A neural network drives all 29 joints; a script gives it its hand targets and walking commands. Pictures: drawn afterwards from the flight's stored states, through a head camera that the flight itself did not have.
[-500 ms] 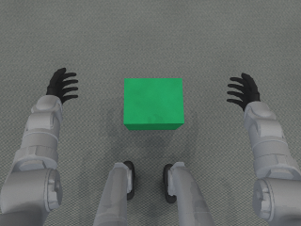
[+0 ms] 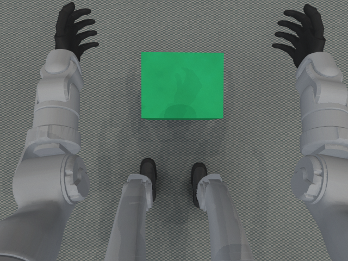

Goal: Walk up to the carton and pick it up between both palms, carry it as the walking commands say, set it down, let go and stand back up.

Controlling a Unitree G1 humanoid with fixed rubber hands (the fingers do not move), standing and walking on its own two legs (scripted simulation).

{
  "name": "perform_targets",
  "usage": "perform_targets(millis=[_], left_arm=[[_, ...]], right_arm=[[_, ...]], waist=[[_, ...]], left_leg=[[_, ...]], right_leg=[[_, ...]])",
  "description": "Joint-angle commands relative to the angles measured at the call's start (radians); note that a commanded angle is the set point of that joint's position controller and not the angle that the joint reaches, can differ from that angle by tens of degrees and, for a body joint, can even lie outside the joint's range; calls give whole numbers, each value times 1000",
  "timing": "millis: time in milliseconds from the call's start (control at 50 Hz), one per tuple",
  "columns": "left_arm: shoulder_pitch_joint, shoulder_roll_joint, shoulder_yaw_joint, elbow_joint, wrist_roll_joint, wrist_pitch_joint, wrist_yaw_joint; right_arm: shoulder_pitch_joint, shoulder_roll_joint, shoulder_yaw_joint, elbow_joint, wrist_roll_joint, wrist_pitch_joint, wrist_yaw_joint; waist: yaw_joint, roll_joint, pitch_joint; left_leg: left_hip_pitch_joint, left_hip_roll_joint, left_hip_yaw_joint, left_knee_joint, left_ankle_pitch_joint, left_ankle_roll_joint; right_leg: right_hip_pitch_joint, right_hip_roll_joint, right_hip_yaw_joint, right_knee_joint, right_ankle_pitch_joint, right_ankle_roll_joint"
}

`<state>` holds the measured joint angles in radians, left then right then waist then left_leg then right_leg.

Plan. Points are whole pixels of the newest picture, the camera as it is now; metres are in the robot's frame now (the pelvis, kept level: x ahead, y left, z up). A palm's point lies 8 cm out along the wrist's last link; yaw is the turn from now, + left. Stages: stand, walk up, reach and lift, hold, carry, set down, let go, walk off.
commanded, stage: reach and lift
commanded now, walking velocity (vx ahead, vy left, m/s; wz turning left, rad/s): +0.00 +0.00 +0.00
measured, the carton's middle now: (180, 91) +0.50 -0.03 -0.53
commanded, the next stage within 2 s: none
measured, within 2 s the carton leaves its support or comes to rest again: neither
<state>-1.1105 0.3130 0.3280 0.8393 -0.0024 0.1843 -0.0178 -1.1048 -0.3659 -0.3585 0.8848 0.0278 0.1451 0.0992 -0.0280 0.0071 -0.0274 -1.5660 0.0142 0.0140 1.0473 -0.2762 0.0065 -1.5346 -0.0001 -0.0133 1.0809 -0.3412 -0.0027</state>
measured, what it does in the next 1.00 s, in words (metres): lowers itself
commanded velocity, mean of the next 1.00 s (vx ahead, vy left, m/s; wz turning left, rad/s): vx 0.00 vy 0.00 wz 0.00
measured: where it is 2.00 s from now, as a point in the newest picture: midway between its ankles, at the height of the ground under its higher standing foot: (174, 190)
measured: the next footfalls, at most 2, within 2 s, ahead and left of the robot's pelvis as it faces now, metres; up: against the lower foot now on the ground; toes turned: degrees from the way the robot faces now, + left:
none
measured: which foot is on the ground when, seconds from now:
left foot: down 0.00-1.00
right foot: down 0.00-1.00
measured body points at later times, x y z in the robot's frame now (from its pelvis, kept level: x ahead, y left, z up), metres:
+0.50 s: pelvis -0.03 -0.01 -0.12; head +0.31 -0.01 +0.17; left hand +0.52 +0.21 -0.26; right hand +0.51 -0.25 -0.25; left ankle +0.08 +0.12 -0.62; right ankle +0.05 -0.12 -0.62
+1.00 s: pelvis -0.05 -0.01 -0.24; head +0.32 -0.01 +0.02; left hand +0.52 +0.20 -0.40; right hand +0.50 -0.25 -0.40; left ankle +0.08 +0.12 -0.62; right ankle +0.05 -0.12 -0.62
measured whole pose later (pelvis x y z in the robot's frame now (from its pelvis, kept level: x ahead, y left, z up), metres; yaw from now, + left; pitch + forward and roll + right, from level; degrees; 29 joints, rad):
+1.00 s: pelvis -0.05 -0.01 -0.24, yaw +0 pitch +42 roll +1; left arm -1.40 0.41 0.20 1.08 -0.16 0.12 0.07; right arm -1.36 -0.44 -0.17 1.05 0.19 0.11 -0.04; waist -0.03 0.00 0.22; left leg -2.25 0.03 0.01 2.00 -0.49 0.00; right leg -2.21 0.00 -0.01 2.06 -0.58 -0.02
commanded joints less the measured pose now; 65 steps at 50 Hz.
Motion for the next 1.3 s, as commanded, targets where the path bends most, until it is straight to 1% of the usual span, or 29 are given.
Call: perform_targets(millis=[0, 40, 100, 140, 200, 320, 420, 480, 560, 640, 740, 900, 1020, 1220, 1280], left_arm=[[-155, 110, 38, -130, 22, -30, -3], [-152, 103, 49, -130, 29, -38, -7], [-163, 99, 58, -112, 31, -47, -13], [-173, 99, 59, -88, 31, -48, -17], [-197, 103, 55, -60, 26, -46, -16], [-254, 133, 29, -33, -3, -35, 1], [-324, 189, -7, -51, -43, -28, 21], [-359, 212, -33, -61, -69, -21, 31], [-406, 224, -61, -43, -97, -17, 43], [-441, 226, -74, 4, -111, -22, 53], [-470, 224, -82, 68, -120, -40, 66], [-519, 240, -102, 128, -144, -80, 85], [-549, 253, -138, 168, -180, -107, 95], [-605, 299, -191, 221, -244, -142, 107], [-621, 312, -205, 201, -264, -148, 112]], right_arm=[[-137, -160, -44, -124, -17, -31, 6], [-140, -148, -43, -134, -18, -36, 8], [-161, -125, -35, -130, -19, -37, 8], [-170, -116, -26, -112, -19, -33, 5], [-186, -121, -22, -87, -17, -27, -4], [-240, -160, -5, -69, 10, -13, -28], [-305, -193, 39, -101, 55, 4, -58], [-337, -209, 61, -116, 80, 15, -75], [-376, -224, 81, -104, 102, 21, -92], [-407, -228, 96, -60, 114, 14, -102], [-431, -224, 118, 0, 126, -7, -112], [-480, -227, 158, 54, 152, -44, -138], [-520, -226, 197, 88, 182, -68, -157], [-584, -243, 253, 140, 230, -95, -178], [-601, -251, 268, 118, 245, -101, -184]], waist=[[-19, 44, -1095], [-10, 32, -1070], [1, 1, -1017], [2, -14, -988], [-2, -16, -976], [-5, -5, -1031], [1, -10, -1131], [-1, -8, -1166], [-7, 2, -1144], [-8, 9, -1077], [-5, 10, -1002], [-3, 3, -945], [-7, -6, -903], [-5, -1, -850], [-6, -1, -899]], left_leg=[[838, -45, -52, 42, 581, -20], [769, -45, -48, 50, 563, -19], [605, -50, -30, 73, 473, -20], [504, -53, -19, 103, 402, -23], [416, -55, -10, 171, 323, -30], [318, -65, 8, 338, 232, -43], [261, -70, 27, 466, 176, -41], [240, -68, 33, 524, 147, -37], [201, -60, 32, 591, 103, -33], [146, -50, 27, 649, 61, -29], [90, -40, 18, 722, 43, -24], [45, -31, 8, 845, 59, -17], [22, -26, 0, 929, 66, -11], [-10, -12, -8, 1043, 71, -11], [14, -9, -6, 1066, 93, -10]], right_leg=[[301, 45, -18, -72, 485, 23], [293, 43, -11, -59, 493, 25], [296, 41, -3, -14, 480, 32], [286, 40, 2, 27, 447, 34], [225, 43, 1, 95, 379, 33], [91, 48, -10, 251, 273, 33], [73, 46, -12, 376, 225, 35], [66, 46, -16, 434, 199, 33], [10, 42, -22, 501, 144, 30], [-66, 38, -24, 563, 89, 27], [-136, 29, -22, 639, 56, 26], [-182, 12, -14, 759, 54, 30], [-193, 2, -7, 837, 54, 32], [-181, -8, 12, 939, 69, 33], [-143, -10, 13, 957, 96, 32]])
